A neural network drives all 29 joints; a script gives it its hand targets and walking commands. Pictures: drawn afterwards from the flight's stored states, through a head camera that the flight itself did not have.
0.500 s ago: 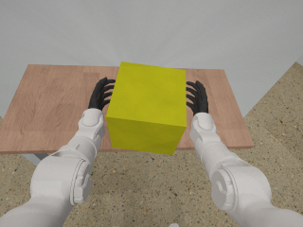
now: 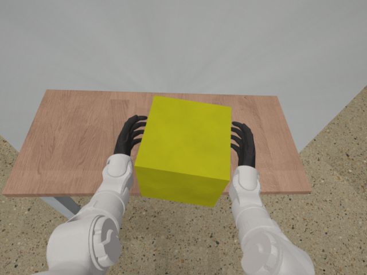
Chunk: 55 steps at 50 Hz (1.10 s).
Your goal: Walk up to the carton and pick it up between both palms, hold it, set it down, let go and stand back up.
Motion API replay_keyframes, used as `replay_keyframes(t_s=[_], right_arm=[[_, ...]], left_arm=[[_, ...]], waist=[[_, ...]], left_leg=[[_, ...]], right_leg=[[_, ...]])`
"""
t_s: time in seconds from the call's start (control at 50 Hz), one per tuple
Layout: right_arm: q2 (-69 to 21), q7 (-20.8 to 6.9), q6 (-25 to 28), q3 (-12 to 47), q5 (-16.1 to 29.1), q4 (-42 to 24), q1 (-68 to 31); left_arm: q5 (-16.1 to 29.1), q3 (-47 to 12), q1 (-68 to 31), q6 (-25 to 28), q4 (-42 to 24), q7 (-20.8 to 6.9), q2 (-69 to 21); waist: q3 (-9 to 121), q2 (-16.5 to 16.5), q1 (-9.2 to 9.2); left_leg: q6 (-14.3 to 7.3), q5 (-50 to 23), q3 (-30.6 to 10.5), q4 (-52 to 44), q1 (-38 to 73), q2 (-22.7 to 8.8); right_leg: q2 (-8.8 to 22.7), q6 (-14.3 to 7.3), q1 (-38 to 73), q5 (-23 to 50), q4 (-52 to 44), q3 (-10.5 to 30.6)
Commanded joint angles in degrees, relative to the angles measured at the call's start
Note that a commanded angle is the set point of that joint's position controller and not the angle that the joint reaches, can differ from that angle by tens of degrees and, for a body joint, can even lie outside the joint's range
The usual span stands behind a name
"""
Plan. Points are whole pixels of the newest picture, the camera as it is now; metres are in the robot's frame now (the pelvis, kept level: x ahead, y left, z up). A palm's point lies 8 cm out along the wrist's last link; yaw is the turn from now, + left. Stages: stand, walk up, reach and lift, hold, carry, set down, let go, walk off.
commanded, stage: reach and lift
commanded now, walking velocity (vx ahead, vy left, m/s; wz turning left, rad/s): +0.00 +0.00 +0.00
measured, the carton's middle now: (184, 153) +0.41 -0.01 -0.02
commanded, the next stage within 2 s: none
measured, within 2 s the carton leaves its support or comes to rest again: leaves its support in 1.52 s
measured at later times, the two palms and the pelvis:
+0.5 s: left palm (125, 150) +0.40 +0.13 +0.01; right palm (244, 158) +0.37 -0.15 +0.02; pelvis +0.01 -0.01 +0.01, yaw +1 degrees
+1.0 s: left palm (125, 150) +0.40 +0.13 +0.01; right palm (244, 158) +0.37 -0.15 +0.02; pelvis +0.02 -0.01 +0.01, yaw +2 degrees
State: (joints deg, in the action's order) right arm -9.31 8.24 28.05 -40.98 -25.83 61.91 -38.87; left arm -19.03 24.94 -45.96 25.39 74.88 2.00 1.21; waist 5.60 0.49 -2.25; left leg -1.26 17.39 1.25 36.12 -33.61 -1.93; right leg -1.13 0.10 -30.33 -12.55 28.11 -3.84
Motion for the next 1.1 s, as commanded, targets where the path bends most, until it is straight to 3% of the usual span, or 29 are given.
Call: replay_keyframes(t_s=[0.0, 0.14, 0.46, 0.74, 1.0, 1.08], right_arm=[[-27.1, -9.5, 2.9, 18.7, -7.6, 3.6, -27.2], [-28.1, -8.8, 4.1, 20.9, -7.7, 3.0, -24.9], [-30.3, -7.2, 4.9, 22.4, -7.8, 0.8, -23.7], [-31.0, -6.6, 5.3, 23.0, -6.6, 2.0, -24.0], [-30.2, -6.7, 5.7, 22.5, -5.8, 4.7, -25.8], [-30.2, -6.6, 6.8, 23.3, -5.4, 5.2, -26.8]], left_arm=[[-4.7, -9.9, -24.8, 1.3, -1.5, -5.1, -29.8], [-5.7, -10.3, -21.7, 1.4, -3.4, -5.4, -30.8], [-7.3, -10.2, -19.1, -0.4, -6.9, -6.1, -32.5], [-7.4, -10.6, -18.3, -1.2, -7.1, -6.4, -33.2], [-6.1, -11.4, -20.0, -0.1, -4.4, -6.0, -33.2], [-5.1, -12.4, -21.1, 1.1, -4.4, -5.8, -33.3]], waist=[[29.8, 4.2, -0.04], [27.9, 3.3, 0.22], [28.3, 1.7, 0.87], [27.1, 1.7, 0.64], [27.9, 2.5, -0.04], [29.9, 2.7, -0.21]], left_leg=[[6.8, -34.7, 0.8, -2.9, 18.1, -0.5], [6.7, -35.4, 1.1, -5.2, 16.7, -0.3], [5.8, -30.5, 1.8, -9.5, 14.3, 0.3], [5.3, -28.4, 1.8, -10.8, 13.2, 0.8], [5.3, -27.4, 1.5, -9.1, 13.7, 0.7], [5.5, -29.3, 1.1, -8.3, 14.0, 0.6]], right_leg=[[-1.5, -2.3, 15.8, 22.3, -1.1, -2.0], [-0.8, -1.6, 22.1, 29.7, -2.2, -1.2], [0.4, -0.9, 30.5, 35.0, -4.3, -0.8], [0.8, -0.7, 31.1, 35.6, -4.7, -1.0], [0.1, -1.4, 26.2, 30.4, -4.4, -1.5], [-0.1, -1.3, 25.4, 32.6, -3.7, -1.8]])
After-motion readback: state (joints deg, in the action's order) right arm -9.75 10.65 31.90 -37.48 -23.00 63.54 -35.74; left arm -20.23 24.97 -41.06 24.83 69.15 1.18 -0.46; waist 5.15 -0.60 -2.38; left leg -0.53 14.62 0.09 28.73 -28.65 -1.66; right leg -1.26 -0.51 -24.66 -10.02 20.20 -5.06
